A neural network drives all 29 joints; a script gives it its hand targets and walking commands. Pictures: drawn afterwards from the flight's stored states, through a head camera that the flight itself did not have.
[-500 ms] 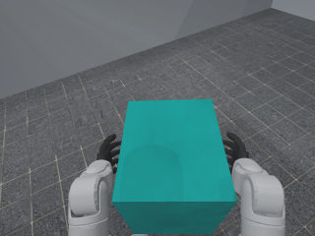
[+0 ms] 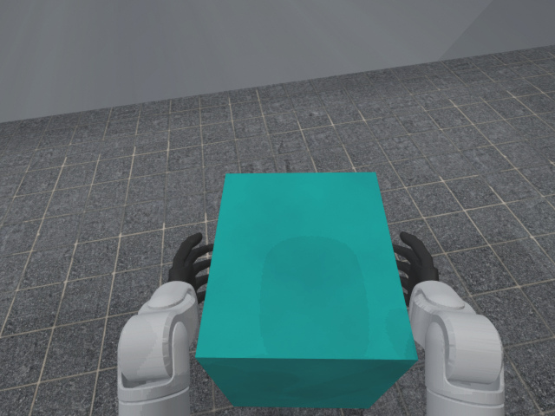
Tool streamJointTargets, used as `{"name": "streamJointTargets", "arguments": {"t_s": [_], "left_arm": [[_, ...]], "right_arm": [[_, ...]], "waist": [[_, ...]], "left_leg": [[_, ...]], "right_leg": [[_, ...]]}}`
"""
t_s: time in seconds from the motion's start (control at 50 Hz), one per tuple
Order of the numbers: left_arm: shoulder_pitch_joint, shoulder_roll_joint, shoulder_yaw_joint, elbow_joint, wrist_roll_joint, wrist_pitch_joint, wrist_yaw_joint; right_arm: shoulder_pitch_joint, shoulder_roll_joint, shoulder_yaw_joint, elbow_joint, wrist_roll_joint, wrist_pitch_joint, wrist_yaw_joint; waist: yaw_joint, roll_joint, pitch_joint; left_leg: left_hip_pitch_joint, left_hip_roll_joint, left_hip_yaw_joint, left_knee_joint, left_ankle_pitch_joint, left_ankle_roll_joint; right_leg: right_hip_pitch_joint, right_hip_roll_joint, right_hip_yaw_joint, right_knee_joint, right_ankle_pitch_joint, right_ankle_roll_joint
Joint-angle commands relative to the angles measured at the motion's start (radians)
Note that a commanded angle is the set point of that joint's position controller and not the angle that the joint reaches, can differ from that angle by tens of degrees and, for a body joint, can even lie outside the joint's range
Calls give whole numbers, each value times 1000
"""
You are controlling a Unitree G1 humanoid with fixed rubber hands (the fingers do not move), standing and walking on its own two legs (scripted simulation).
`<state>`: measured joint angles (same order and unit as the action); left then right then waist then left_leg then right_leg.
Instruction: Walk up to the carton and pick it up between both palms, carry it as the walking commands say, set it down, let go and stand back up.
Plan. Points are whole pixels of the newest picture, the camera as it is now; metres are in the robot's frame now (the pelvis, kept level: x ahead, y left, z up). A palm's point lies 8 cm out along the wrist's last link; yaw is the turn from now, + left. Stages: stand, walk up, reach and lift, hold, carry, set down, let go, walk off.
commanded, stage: carry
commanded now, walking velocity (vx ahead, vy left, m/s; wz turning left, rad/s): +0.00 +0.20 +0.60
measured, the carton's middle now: (300, 296) +0.29 +0.00 +0.01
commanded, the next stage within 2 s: none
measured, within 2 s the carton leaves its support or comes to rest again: neither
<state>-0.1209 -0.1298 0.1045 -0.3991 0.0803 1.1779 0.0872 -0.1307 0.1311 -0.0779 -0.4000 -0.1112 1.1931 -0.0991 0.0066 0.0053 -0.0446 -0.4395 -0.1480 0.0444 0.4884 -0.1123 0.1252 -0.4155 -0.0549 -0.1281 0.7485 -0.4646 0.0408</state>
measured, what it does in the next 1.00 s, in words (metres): steps to the left, turning left: right foot, then left foot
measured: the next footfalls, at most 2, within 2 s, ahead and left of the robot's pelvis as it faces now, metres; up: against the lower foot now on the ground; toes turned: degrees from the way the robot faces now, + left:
right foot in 0.02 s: +0.04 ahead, -0.09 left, +0.00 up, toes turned -8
left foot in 0.36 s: -0.01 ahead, +0.32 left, +0.00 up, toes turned +20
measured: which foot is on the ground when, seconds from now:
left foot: down 0.00-0.02, up 0.04-0.34, down 0.36-0.80, up 0.82-1.00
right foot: up 0.00-0.00, down 0.02-0.34, up 0.36-0.76, down 0.78-1.00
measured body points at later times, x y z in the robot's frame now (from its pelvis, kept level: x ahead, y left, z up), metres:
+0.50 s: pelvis -0.07 +0.18 +0.00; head -0.05 +0.21 +0.45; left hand +0.13 +0.42 +0.04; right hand +0.24 +0.14 +0.06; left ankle -0.05 +0.30 -0.72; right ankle -0.03 +0.03 -0.65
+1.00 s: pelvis -0.14 +0.25 +0.02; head -0.12 +0.22 +0.47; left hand -0.05 +0.54 +0.11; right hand +0.17 +0.33 +0.10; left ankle -0.21 +0.39 -0.65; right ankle -0.07 +0.13 -0.72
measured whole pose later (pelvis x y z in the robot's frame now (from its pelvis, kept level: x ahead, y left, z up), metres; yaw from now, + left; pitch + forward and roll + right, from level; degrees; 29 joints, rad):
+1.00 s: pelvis -0.14 +0.25 +0.02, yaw +47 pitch +1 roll +4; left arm -0.14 -0.13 0.10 -0.38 0.10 1.20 0.08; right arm -0.16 0.13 -0.10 -0.39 -0.10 1.24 -0.09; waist -0.03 -0.01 -0.05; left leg -0.58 0.02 0.05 0.98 -0.32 -0.06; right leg -0.21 -0.22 -0.23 0.52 -0.31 0.05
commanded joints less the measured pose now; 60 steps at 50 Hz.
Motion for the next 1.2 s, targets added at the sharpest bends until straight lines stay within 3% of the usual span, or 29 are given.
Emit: {"name": "streamJointTargets", "arguments": {"t_s": [0.0, 0.02, 0.04, 0.06, 0.08, 0.1, 0.18, 0.3, 0.32, 0.34, 0.36, 0.38, 0.4, 0.46, 0.64, 0.68, 0.74, 0.78, 0.8, 0.82, 0.86, 0.9, 0.96, 1.06, 1.1, 1.12, 1.14, 1.16, 1.18], "left_arm": [[-363, -893, -703, 4, -366, 23, -269], [-344, -885, -689, 22, -344, 21, -268], [-345, -886, -670, 43, -347, 14, -269], [-385, -887, -684, 21, -368, 22, -267], [-415, -897, -692, 0, -371, 24, -269], [-412, -893, -690, -9, -363, 27, -271], [-408, -863, -665, -1, -360, 37, -270], [-375, -858, -672, 9, -328, 33, -256], [-363, -865, -676, 11, -320, 32, -254], [-376, -855, -674, 14, -308, 32, -253], [-378, -860, -685, 19, -319, 33, -260], [-413, -878, -695, 26, -321, 27, -263], [-448, -911, -725, -8, -349, 14, -261], [-504, -956, -769, -94, -404, -10, -249], [-376, -891, -742, -53, -365, 6, -243], [-364, -894, -730, -27, -351, 11, -243], [-329, -898, -712, 4, -331, 17, -242], [-321, -885, -703, 4, -320, 20, -242], [-343, -889, -692, -5, -323, 13, -244], [-390, -888, -703, -21, -351, 22, -250], [-421, -888, -693, -19, -362, 39, -262], [-396, -869, -670, -6, -347, 46, -263], [-382, -871, -649, -2, -344, 43, -261], [-382, -877, -644, -11, -340, 30, -259], [-400, -888, -662, -24, -339, 29, -255], [-412, -874, -664, -18, -336, 34, -256], [-396, -877, -660, 6, -338, 35, -261], [-418, -886, -683, 35, -342, 29, -266], [-424, -915, -694, 40, -357, 14, -267]], "right_arm": [[-425, 846, 722, -65, 371, 5, 253], [-454, 849, 734, -73, 373, 15, 258], [-512, 836, 750, -99, 388, 25, 262], [-528, 826, 733, -66, 388, 19, 262], [-520, 852, 747, -64, 401, 16, 262], [-485, 879, 743, -42, 405, 19, 263], [-485, 871, 738, -39, 405, 25, 252], [-456, 866, 721, 0, 407, 33, 260], [-428, 863, 715, 12, 407, 29, 264], [-417, 874, 706, 23, 406, 24, 271], [-411, 854, 683, 26, 393, 19, 272], [-435, 879, 677, 16, 403, 11, 279], [-443, 904, 672, 2, 418, -2, 278], [-432, 934, 657, -51, 413, -31, 275], [-352, 841, 673, -80, 386, -12, 264], [-369, 839, 678, -74, 390, -2, 269], [-399, 835, 690, -68, 394, 13, 278], [-423, 824, 705, -69, 384, 23, 280], [-459, 819, 734, -104, 397, 29, 281], [-490, 826, 729, -88, 394, 27, 278], [-480, 873, 731, -56, 403, 32, 264], [-438, 876, 714, -12, 405, 37, 262], [-465, 873, 716, -33, 421, 39, 260], [-468, 886, 713, -33, 426, 41, 259], [-434, 884, 702, -18, 423, 35, 257], [-407, 881, 690, -3, 412, 31, 259], [-388, 867, 671, 33, 403, 29, 253], [-361, 855, 644, 54, 392, 20, 259], [-403, 869, 653, 13, 411, 8, 260]], "waist": [[17, 75, -325], [36, -128, -297], [28, -482, -206], [3, -203, -161], [0, -69, -167], [-2, -51, -165], [-7, -268, -175], [-4, -311, -250], [-13, -209, -287], [-34, -15, -264], [-27, 357, -276], [-37, 335, -311], [-31, 277, -323], [-21, 196, -346], [-28, 100, -308], [-23, 116, -289], [-2, 190, -276], [23, 88, -291], [20, -337, -254], [-7, -312, -124], [-23, -99, -86], [-18, -130, -87], [-3, -224, -109], [10, -316, -174], [-17, -230, -271], [-49, -94, -246], [-17, 200, -237], [-31, 300, -281], [-35, 221, -342]], "left_leg": [[17, 234, -258, -200, 83, -71], [-203, 118, -100, -33, -59, -221], [-270, 97, -25, 488, -391, -201], [-288, 187, -126, 638, -350, -164], [-259, 196, -136, 680, -294, -156], [-259, 197, -107, 652, -238, -160], [-112, 172, 63, 429, -275, -182], [80, 136, 153, 42, -178, -169], [217, 134, 107, -41, -119, -161], [330, 252, -72, -123, 42, -114], [421, 533, -524, -129, 430, 28], [427, 493, -470, -36, 675, 100], [408, 436, -377, 13, 677, 62], [328, 333, -273, -20, 320, 10], [263, 338, -546, -195, -39, 64], [225, 300, -554, -250, -62, 20], [124, 192, -458, -352, -37, -134], [-123, 51, -240, -281, -88, -330], [-158, -33, -85, 241, -271, -308], [-329, 113, -69, 529, -351, -238], [-305, 188, -73, 668, -240, -177], [-253, 168, -24, 621, -159, -172], [-152, 157, 84, 484, -244, -192], [-28, 127, 170, 256, -229, -179], [190, 90, 149, 106, -167, -152], [334, 157, -18, -22, -8, -95], [479, 412, -444, 0, 505, 23], [495, 502, -662, 25, 929, 120], [555, 467, -581, 67, 953, 114]], "right_leg": [[415, -68, 54, -393, 111, -58], [590, -302, 241, -519, 64, -135], [338, -660, 562, -553, 258, -286], [268, -595, 448, -507, 418, -257], [260, -522, 317, -450, 427, -201], [280, -445, 190, -402, 480, -143], [258, -346, -35, -321, 833, -76], [296, -386, -78, -188, 705, 4], [220, -342, -105, -47, 562, 45], [9, -290, -92, 138, 101, 77], [-316, -116, -87, 353, -342, 143], [-318, -133, 56, 466, -354, 121], [-326, -139, 74, 492, -284, 111], [-253, -120, 69, 488, -12, 104], [-97, 15, 135, 160, -9, 49], [-11, 55, 122, 45, -16, 34], [264, 119, 57, -279, -38, 1], [659, -33, 113, -568, -48, -43], [481, -384, 455, -579, -121, -153], [315, -553, 475, -603, 6, -191], [254, -459, 202, -512, 195, -133], [295, -318, -2, -369, 475, -83], [275, -319, -91, -284, 790, -83], [347, -370, -141, -160, 777, -19], [286, -357, -182, 100, 737, 37], [69, -325, -138, 285, 402, 74], [-246, -187, -109, 459, -223, 125], [-317, -89, 68, 566, -418, 146], [-339, -110, 134, 586, -363, 137]]}}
